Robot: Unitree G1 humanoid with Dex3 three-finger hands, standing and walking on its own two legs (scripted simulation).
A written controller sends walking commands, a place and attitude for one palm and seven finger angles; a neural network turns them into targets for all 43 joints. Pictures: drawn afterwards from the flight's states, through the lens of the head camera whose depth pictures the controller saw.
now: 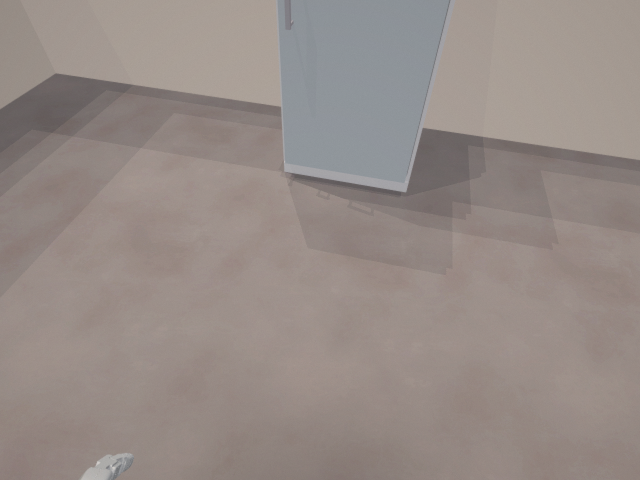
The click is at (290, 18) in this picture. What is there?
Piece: fridge door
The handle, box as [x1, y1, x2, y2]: [284, 0, 293, 29]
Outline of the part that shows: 284,0 285,29 290,29 290,26 293,22 293,20 290,19 290,0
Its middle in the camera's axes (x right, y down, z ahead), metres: -0.11 -0.85 +1.27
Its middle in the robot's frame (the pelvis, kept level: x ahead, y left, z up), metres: +1.53 +0.19 +0.10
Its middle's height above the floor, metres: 0.87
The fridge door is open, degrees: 0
